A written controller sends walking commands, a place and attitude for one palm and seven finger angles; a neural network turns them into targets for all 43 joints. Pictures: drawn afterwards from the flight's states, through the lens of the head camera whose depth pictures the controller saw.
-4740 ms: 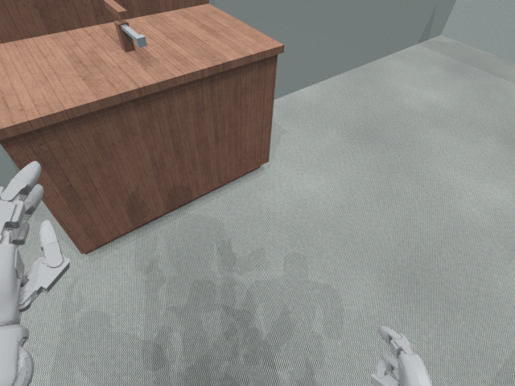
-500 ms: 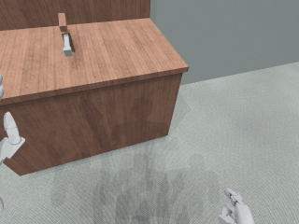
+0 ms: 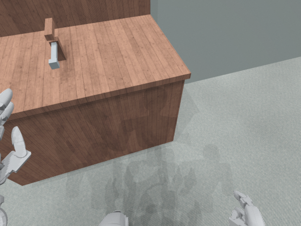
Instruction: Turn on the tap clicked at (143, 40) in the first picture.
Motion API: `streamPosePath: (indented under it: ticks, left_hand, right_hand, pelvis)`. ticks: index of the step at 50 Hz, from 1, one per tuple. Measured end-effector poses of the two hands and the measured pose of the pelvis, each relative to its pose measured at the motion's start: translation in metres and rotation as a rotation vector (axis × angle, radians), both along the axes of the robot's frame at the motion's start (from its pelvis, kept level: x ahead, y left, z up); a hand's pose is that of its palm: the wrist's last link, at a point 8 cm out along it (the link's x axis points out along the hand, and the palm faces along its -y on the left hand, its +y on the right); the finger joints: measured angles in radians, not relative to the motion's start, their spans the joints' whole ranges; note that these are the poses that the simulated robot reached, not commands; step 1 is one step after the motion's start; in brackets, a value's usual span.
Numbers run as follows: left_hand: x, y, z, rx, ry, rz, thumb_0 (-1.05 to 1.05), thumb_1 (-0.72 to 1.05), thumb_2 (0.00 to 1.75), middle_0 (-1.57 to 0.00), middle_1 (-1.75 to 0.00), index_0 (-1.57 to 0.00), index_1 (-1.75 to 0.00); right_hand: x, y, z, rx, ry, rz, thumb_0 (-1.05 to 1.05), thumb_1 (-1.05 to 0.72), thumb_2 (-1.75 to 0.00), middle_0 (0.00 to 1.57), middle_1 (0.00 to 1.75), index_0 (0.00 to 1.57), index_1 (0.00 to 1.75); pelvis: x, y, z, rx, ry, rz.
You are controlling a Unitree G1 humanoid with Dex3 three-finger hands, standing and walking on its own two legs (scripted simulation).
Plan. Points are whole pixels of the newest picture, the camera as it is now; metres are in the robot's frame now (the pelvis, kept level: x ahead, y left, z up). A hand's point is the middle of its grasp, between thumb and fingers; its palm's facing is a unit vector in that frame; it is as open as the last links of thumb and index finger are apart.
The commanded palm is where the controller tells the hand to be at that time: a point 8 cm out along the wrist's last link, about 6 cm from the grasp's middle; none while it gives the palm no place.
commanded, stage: take the last steps up to it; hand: left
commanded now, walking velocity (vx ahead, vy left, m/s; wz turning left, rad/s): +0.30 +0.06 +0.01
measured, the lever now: (54, 63) +0.63 +0.39 +0.04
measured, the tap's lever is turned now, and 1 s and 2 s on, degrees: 0 0 0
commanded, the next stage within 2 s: come to a stop and stand still in 0.90 s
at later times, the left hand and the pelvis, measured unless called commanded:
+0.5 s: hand (49, 107) +0.32 +0.23 +0.18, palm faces +0.40 -0.78 -0.48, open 7.4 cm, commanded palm +0.27 +0.27 +0.17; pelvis +0.10 -0.01 -0.01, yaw -1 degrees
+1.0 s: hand (59, 77) +0.41 +0.24 +0.17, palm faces +0.43 -0.81 -0.40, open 7.4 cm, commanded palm +0.35 +0.28 +0.17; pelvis +0.19 +0.00 -0.01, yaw +0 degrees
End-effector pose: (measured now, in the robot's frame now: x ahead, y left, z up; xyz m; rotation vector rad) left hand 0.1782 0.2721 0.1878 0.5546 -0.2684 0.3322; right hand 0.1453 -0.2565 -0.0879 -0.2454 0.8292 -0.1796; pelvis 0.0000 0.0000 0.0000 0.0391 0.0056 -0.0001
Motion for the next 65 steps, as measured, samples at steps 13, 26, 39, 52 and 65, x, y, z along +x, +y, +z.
streamPosePath:
  ticks: [13, 26, 39, 52, 65]
  left_hand:
    - [0.068, 0.038, -0.003, -0.058, -0.154, 0.002, 0.01, 0.89, 0.9, -0.21, -0.31, -0.21, -0.3]
    - [0.104, -0.008, 0.005, 0.054, -0.049, 0.012, 0.01, 0.89, 0.9, -0.21, -0.31, -0.21, -0.3]
    - [0.158, -0.03, -0.003, -0.008, 0.004, -0.033, 0.01, 0.89, 0.9, -0.21, -0.31, -0.21, -0.3]
    - [0.199, 0.011, -0.002, -0.039, -0.11, 0.01, 0.01, 0.89, 0.9, -0.21, -0.31, -0.21, -0.3]
    - [0.207, -0.041, 0.0, -0.009, -0.007, 0.009, 0.01, 0.89, 0.9, -0.21, -0.31, -0.21, -0.3]
  right_hand:
    - [0.071, 0.052, 0.011, 0.025, -0.126, 0.0, 0.01, -0.9, -0.9, 0.2, 0.3, 0.2, 0.29]
    - [0.105, 0.055, -0.026, 0.168, -0.034, 0.061, 0.01, -0.9, -0.9, 0.2, 0.3, 0.21, 0.3]
    - [0.15, -0.029, 0.004, -0.013, -0.012, -0.017, 0.01, -0.9, -0.9, 0.2, 0.3, 0.2, 0.3]
    - [0.202, 0.026, 0.008, 0.037, -0.088, 0.008, 0.01, -0.9, -0.9, 0.19, 0.3, 0.2, 0.29]
    - [0.22, 0.028, -0.016, 0.168, -0.071, 0.097, 0.01, -0.9, -0.9, 0.2, 0.3, 0.21, 0.3]
  pelvis:
    - [0.058, 0.024, -0.012, -0.032, -0.031, -0.004]
    - [0.108, -0.01, -0.014, -0.029, -0.006, -0.012]
    - [0.148, -0.025, 0.0, -0.002, 0.003, -0.003]
    - [0.191, -0.004, -0.008, -0.044, -0.016, -0.003]
    - [0.206, -0.039, -0.009, -0.044, -0.021, -0.006]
